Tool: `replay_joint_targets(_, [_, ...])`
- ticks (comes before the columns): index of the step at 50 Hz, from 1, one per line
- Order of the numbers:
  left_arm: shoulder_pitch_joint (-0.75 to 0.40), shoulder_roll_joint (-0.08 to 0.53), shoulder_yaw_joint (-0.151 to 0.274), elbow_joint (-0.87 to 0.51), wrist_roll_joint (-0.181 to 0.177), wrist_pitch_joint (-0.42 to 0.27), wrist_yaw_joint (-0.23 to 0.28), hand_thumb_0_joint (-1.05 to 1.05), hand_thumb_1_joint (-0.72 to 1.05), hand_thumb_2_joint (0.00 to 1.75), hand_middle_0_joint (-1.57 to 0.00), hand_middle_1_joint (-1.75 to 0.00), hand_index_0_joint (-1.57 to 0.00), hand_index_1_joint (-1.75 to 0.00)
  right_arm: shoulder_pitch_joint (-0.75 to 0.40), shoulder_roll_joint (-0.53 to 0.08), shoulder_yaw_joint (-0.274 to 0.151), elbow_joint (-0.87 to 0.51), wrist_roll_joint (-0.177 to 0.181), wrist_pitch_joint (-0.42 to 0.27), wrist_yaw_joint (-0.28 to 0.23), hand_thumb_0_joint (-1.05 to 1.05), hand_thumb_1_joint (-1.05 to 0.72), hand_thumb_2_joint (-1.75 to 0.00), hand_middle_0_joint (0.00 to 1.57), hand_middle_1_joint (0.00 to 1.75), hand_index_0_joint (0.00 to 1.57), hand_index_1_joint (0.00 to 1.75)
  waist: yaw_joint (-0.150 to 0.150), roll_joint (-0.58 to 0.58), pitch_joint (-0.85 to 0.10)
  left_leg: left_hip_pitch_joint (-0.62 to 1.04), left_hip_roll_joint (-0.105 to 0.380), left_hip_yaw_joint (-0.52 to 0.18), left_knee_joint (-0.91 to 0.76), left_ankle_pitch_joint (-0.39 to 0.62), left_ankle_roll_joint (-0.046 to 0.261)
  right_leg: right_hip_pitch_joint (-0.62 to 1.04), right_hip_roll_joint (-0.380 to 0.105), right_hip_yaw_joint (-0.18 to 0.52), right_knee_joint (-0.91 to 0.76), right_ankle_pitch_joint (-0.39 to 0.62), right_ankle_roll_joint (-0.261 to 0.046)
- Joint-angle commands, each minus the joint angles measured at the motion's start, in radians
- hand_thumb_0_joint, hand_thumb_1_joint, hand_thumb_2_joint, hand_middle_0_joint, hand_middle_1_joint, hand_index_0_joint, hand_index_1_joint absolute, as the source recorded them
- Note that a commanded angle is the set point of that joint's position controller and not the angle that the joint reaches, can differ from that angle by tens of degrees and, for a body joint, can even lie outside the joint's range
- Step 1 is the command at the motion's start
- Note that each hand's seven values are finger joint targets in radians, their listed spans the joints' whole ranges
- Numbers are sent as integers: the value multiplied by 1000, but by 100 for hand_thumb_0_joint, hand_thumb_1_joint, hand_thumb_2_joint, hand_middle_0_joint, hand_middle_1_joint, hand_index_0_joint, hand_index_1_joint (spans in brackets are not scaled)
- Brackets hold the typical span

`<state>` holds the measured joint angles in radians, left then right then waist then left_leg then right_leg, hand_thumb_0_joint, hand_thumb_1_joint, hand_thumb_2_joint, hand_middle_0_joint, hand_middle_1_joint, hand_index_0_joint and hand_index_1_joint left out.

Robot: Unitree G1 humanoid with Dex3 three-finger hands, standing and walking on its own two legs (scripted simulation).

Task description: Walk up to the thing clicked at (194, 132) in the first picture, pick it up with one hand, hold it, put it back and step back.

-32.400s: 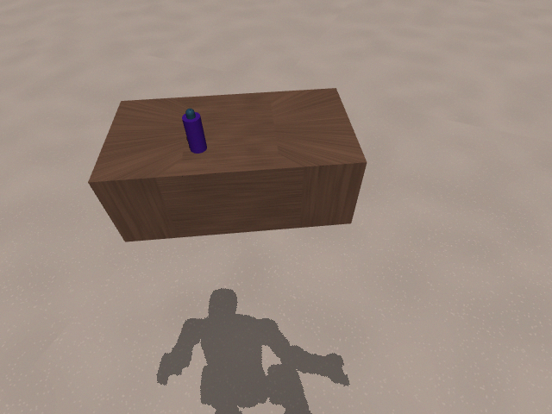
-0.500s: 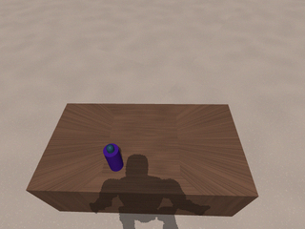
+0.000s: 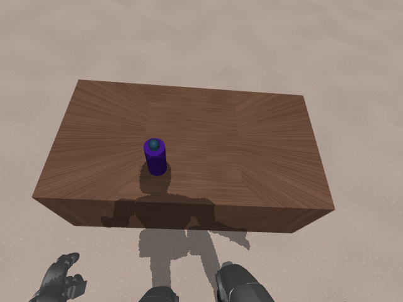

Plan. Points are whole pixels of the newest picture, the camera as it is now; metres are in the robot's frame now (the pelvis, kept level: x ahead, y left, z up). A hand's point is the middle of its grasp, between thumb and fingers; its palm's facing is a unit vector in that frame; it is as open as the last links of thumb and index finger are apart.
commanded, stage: step back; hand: left
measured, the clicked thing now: (155, 155) +0.56 +0.14 -0.28
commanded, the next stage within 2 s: none
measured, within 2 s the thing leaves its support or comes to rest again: neither
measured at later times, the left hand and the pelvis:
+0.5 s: hand out of the picture -0.01 +0.25 -0.14, palm faces -0.10 -0.91 -0.41, open 7.3 cm; pelvis -0.11 -0.01 +0.00, yaw -7 degrees
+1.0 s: hand out of the picture -0.13 +0.25 -0.15, palm faces +0.00 -0.94 -0.34, open 7.4 cm; pelvis -0.26 +0.00 +0.00, yaw +0 degrees
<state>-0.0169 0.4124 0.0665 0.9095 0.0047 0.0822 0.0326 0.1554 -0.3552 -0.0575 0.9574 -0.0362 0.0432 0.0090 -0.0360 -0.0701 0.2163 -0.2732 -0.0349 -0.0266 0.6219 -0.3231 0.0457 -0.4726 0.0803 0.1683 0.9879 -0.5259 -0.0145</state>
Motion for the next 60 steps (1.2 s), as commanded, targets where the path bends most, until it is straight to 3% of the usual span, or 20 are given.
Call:
replay_joint_targets(1, [133,170,41,-40,-13,-11,10,0,90,90,-20,-30,-20,-30,-105,-267,-63,-125,-5,-41,-41,0,-90,-90,20,30,20,30,82,226,-260,197,216,-178,-208,614,30,-66,38,77,223,81,-5])
replay_joint_targets(9, [107,142,46,-104,8,-35,-2,0,90,90,-20,-30,-20,-30,48,-243,-67,-121,17,-33,-58,0,-90,-90,20,30,20,30,-15,179,-266,377,272,-193,-158,716,110,-19,-9,-11,-58,25,46])
replay_joint_targets(16, [245,149,58,-74,19,-34,-20,0,90,90,-20,-30,-20,-30,-51,-280,-74,-172,12,-31,-43,0,-90,-90,20,30,20,30,28,183,-307,169,333,-233,-219,355,163,196,-65,-94,-243,58,7])
replay_joint_targets(19, [356,137,67,-43,22,-37,-32,0,90,90,-20,-30,-20,-30,-125,-286,-73,-184,16,-24,-34,0,-90,-90,20,30,20,30,90,173,-298,14,302,-181,-190,218,100,340,-86,-113,-434,216,-43])
replay_joint_targets(20, [349,156,74,-48,27,-44,-33,0,90,90,-20,-30,-20,-30,-118,-267,-68,-182,22,-20,-31,0,-90,-90,20,30,20,30,84,94,-280,-37,234,-144,-128,147,57,340,-113,-42,-491,247,-76])
replay_joint_targets(22, [249,240,94,-104,29,-52,-36,0,90,90,-20,-30,-20,-30,-102,-197,-48,-184,28,-18,-30,0,-90,-90,20,30,20,30,63,-169,-144,-217,-43,0,185,-183,-57,229,-357,303,-716,204,-212])
replay_joint_targets(23, [175,291,98,-149,39,-56,-32,0,90,90,-20,-30,-20,-30,-95,-214,-55,-175,26,-12,-38,0,-90,-90,20,30,20,30,82,-198,-114,-158,-71,-62,414,-294,-69,50,-474,392,-738,265,-312])
replay_joint_targets(26, [76,194,77,-186,32,-66,-20,0,90,90,-20,-30,-20,-30,-12,-227,-48,-128,38,-15,-32,0,-90,-90,20,30,20,30,19,-57,-95,-129,-96,-148,558,-146,-53,54,-313,124,-671,522,-205])
replay_joint_targets(28, [67,182,86,-194,33,-61,-17,0,90,90,-20,-30,-20,-30,36,-214,-39,-127,37,-21,-40,0,-90,-90,20,30,20,30,10,-40,-151,-165,-113,-126,581,-120,-55,152,-263,27,-625,553,-155])
replay_joint_targets(34, [220,171,83,-201,39,-54,-4,0,90,90,-20,-30,-20,-30,3,-200,-30,-176,24,-36,-52,0,-90,-90,20,30,20,30,107,-85,-259,-259,-36,-71,314,-228,-80,522,-343,74,-521,747,-220])
replay_joint_targets(37, [206,179,80,-216,36,-47,-3,0,90,90,-20,-30,-20,-30,55,-199,-36,-166,22,-37,-48,0,-90,-90,20,30,20,30,97,-109,-313,-153,-2,-27,133,-192,-60,519,-342,59,-476,804,-204])
replay_joint_targets(41, [119,200,69,-246,21,-29,-16,0,90,90,-20,-30,-20,-30,188,-222,-54,-110,19,-34,-39,0,-90,-90,20,30,20,30,13,-42,-328,90,6,26,-146,83,-13,294,-293,12,-441,510,-121])
replay_joint_targets(42, [107,178,61,-250,20,-26,-19,0,90,90,-20,-30,-20,-30,181,-255,-67,-112,11,-33,-38,0,-90,-90,20,30,20,30,4,58,-306,102,88,-106,-184,84,33,194,-232,-23,-371,360,-78])
replay_joint_targets(43, [91,137,54,-266,16,-29,-21,0,90,90,-20,-30,-20,-30,146,-329,-80,-132,-5,-36,-36,0,-90,-90,20,30,20,30,5,239,-281,111,296,-391,-258,178,123,27,-95,-105,-204,133,-22])
replay_joint_targets(44, [50,164,77,-265,15,-29,-15,0,90,90,-20,-30,-20,-30,73,-399,-93,-155,-8,-35,-32,0,-90,-90,20,30,20,30,-8,290,-235,-24,438,-503,-312,253,253,27,-5,-97,44,-73,5])
replay_joint_targets(45, [56,173,84,-255,24,-27,-9,0,90,90,-20,-30,-20,-30,7,-404,-92,-179,-12,-43,-39,0,-90,-90,20,30,20,30,3,277,-200,-148,486,-549,-321,319,297,73,-10,7,208,-123,9])
replay_joint_targets(49, [200,157,87,-172,5,-19,-21,0,90,90,-20,-30,-20,-30,-96,-266,-50,-202,-10,-49,-49,0,-90,-90,20,30,20,30,98,159,-172,-36,266,-182,-223,435,158,-14,44,20,331,47,3])
replay_joint_targets(54, [175,132,69,-186,15,-41,-21,0,90,90,-20,-30,-20,-30,6,-266,-60,-194,4,-42,-50,0,-90,-90,20,30,20,30,27,245,-212,212,295,-184,-133,529,206,-31,-35,-31,12,-6,53])
replay_joint_targets(57, [190,129,58,-162,14,-55,-22,0,90,90,-20,-30,-20,-30,22,-285,-62,-196,1,-28,-42,0,-90,-90,20,30,20,30,6,274,-291,222,262,-146,-90,496,183,89,-60,-127,-265,33,45])
replay_joint_targets(60, [325,129,58,-87,18,-64,-24,0,90,90,-20,-30,-20,-30,-41,-307,-65,-216,16,-6,-34,0,-90,-90,20,30,20,30,65,279,-362,144,245,-126,-17,420,129,286,-51,-185,-599,274,10])
